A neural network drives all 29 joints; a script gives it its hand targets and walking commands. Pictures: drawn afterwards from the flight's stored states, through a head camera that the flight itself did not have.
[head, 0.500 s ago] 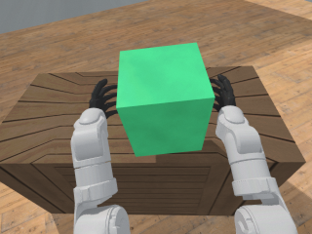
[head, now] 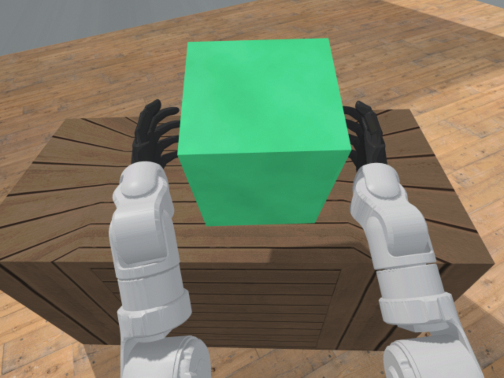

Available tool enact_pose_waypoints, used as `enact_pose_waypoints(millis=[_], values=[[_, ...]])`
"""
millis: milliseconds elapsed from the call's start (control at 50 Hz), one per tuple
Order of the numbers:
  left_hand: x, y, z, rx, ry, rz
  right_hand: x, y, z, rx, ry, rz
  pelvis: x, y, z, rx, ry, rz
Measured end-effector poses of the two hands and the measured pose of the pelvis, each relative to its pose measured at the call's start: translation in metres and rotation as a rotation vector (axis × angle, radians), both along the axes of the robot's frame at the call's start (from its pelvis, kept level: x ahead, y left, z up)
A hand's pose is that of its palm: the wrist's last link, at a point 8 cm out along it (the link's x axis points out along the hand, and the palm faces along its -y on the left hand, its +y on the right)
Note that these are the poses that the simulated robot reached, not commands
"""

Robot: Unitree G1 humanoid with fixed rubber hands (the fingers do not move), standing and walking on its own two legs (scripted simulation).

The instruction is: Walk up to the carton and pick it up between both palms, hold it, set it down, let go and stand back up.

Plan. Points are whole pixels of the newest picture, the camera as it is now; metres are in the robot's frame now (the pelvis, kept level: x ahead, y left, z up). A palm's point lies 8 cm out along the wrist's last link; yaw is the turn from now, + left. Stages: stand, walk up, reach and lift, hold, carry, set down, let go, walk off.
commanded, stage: hold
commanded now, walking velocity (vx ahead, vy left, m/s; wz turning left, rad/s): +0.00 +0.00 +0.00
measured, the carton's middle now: (259, 144) +0.45 -0.01 +0.14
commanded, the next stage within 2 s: none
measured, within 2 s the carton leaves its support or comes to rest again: neither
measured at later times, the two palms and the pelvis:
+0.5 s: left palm (165, 174) +0.36 +0.13 +0.18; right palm (373, 175) +0.36 -0.17 +0.14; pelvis +0.00 +0.00 +0.00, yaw +0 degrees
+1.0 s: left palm (153, 173) +0.34 +0.14 +0.20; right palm (365, 168) +0.35 -0.16 +0.16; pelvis +0.00 +0.00 +0.00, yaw +0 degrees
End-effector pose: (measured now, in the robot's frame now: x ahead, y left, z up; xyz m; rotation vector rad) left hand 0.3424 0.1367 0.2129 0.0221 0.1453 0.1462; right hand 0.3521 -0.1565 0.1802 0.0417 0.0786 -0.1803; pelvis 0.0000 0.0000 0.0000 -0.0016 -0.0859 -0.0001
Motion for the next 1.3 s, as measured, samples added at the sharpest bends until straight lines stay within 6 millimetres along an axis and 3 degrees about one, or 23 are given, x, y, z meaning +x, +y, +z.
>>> enact_pose_waypoints(millis=[40,80,200,240,300,380,480,560,600,720,780,860,900,940,1020,1080,1120,1220,1300], values=[[0.004,0.000,0.005,0.006,0.011,-0.025,0.005,-0.003,0.009,-0.020,-0.002,-0.001,0.001,-0.001,0.000,-0.001,-0.014,0.003],[0.010,0.000,-0.004,-0.005,0.080,-0.060,0.010,-0.006,0.006,-0.022,0.041,-0.002,0.002,-0.002,0.000,-0.001,-0.036,0.002],[0.012,0.003,-0.053,-0.071,0.228,-0.068,0.011,-0.004,-0.033,0.019,0.164,0.001,0.000,-0.002,0.000,0.000,-0.037,-0.010],[0.007,0.005,-0.049,-0.059,0.174,-0.030,0.009,0.001,-0.031,0.023,0.125,0.007,0.000,-0.002,0.000,0.001,-0.013,-0.009],[0.001,0.008,-0.026,-0.028,0.062,0.019,0.007,0.008,-0.012,0.019,0.028,0.016,0.002,-0.002,0.000,0.001,0.013,-0.001],[0.001,0.005,-0.003,0.021,0.020,-0.014,0.007,0.002,0.006,-0.009,-0.008,0.005,0.006,-0.001,0.000,0.000,-0.005,0.012],[0.011,-0.008,-0.027,-0.014,0.177,-0.115,0.006,-0.015,-0.028,0.023,0.146,-0.026,0.002,0.000,-0.001,-0.001,-0.053,0.002],[0.014,-0.011,-0.043,-0.047,0.195,-0.089,0.001,-0.015,-0.047,0.034,0.181,-0.032,-0.001,-0.001,0.000,0.000,-0.026,-0.009],[0.013,-0.008,-0.036,-0.041,0.132,-0.048,0.001,-0.010,-0.038,0.028,0.133,-0.021,-0.002,-0.002,0.000,0.001,-0.001,-0.014],[0.008,0.002,0.003,0.000,-0.011,-0.002,0.008,-0.001,0.012,-0.026,-0.009,0.008,0.005,-0.005,0.000,0.001,0.009,-0.005],[0.009,0.002,-0.010,-0.003,0.088,-0.053,0.011,-0.004,0.005,-0.020,0.047,0.003,0.007,-0.005,-0.001,0.000,-0.037,0.001],[0.005,0.000,-0.047,-0.042,0.235,-0.088,0.007,-0.008,-0.027,0.026,0.150,-0.012,0.003,-0.002,-0.001,0.000,-0.062,-0.002],[0.002,0.000,-0.054,-0.045,0.236,-0.070,0.004,-0.006,-0.036,0.044,0.154,-0.015,0.001,-0.001,-0.001,0.000,-0.049,-0.003],[0.000,0.000,-0.046,-0.038,0.178,-0.039,0.002,-0.004,-0.035,0.049,0.120,-0.011,-0.002,0.000,0.000,0.000,-0.026,-0.002],[-0.001,0.001,-0.008,-0.011,0.016,0.003,0.002,0.001,-0.008,0.012,0.018,0.003,-0.001,-0.001,0.000,0.001,0.007,0.004],[0.005,-0.001,0.006,0.011,0.004,-0.031,0.004,-0.004,0.004,-0.015,0.009,-0.004,0.001,-0.002,0.000,0.000,-0.009,0.008],[0.010,-0.004,-0.001,0.008,0.067,-0.074,0.005,-0.009,-0.002,-0.013,0.056,-0.013,0.001,-0.002,0.000,-0.001,-0.032,0.005],[0.015,-0.007,-0.043,-0.054,0.221,-0.103,0.005,-0.015,-0.034,0.022,0.172,-0.023,0.000,-0.001,-0.001,0.000,-0.044,-0.011],[0.010,-0.001,-0.042,-0.044,0.148,-0.027,0.007,-0.004,-0.027,0.018,0.105,-0.003,-0.001,-0.001,0.000,0.001,0.000,-0.014]])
